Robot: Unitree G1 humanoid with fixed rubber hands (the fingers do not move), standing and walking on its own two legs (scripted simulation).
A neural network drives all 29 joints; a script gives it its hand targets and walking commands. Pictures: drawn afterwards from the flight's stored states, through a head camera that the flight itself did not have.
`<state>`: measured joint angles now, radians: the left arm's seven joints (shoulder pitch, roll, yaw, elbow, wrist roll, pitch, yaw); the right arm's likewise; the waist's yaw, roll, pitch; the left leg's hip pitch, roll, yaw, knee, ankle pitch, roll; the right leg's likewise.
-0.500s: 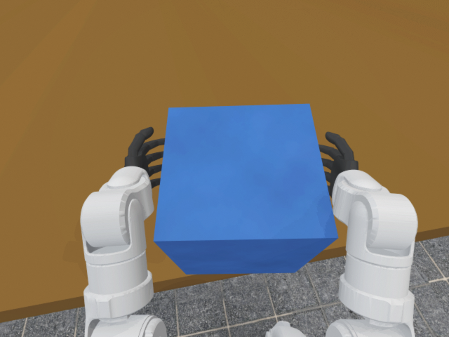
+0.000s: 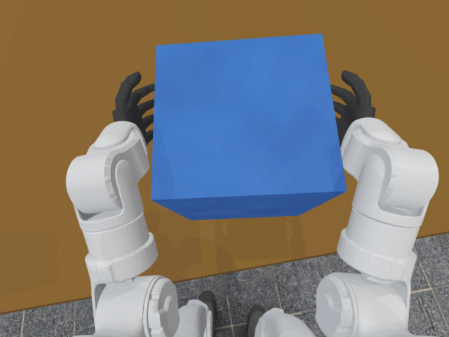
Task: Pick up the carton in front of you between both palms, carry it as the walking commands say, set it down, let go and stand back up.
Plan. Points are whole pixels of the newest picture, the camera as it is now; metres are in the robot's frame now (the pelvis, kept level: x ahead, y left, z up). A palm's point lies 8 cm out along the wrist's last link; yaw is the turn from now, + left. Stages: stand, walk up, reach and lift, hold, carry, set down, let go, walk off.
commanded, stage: carry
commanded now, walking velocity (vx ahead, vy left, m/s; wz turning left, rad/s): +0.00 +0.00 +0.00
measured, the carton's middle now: (241, 147) +0.41 +0.00 +0.04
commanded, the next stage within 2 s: none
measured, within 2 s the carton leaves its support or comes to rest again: neither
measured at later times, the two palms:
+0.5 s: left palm (131, 68) +0.48 +0.16 +0.14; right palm (348, 67) +0.48 -0.14 +0.14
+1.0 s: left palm out of the picture +0.60 +0.12 +0.16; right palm out of the picture +0.62 -0.18 +0.16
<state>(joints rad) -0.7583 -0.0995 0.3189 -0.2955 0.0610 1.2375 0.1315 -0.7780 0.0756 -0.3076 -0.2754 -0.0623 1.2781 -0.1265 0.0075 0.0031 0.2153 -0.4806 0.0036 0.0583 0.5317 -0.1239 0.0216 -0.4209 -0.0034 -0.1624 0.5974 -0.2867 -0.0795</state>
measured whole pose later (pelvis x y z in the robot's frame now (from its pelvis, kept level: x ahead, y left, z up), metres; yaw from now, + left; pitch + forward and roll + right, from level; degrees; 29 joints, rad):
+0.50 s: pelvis +0.12 +0.00 +0.02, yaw +0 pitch +5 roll +0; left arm -0.68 -0.01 0.21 0.13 0.08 1.23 0.11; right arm -0.66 0.01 -0.20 0.11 -0.09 1.27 -0.12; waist 0.03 0.00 -0.06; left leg -0.26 0.02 0.11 0.55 -0.25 0.03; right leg -0.12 0.02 -0.10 0.34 -0.28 -0.04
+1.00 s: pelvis +0.24 -0.04 +0.00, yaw +1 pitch +5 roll +0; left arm -0.83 -0.02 0.25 0.14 0.08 1.30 0.14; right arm -0.84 -0.06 -0.26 0.14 -0.04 1.36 -0.13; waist 0.05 0.02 -0.05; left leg -0.63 0.02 0.02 1.59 -0.57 0.08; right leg -0.14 0.04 -0.11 0.46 -0.42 -0.07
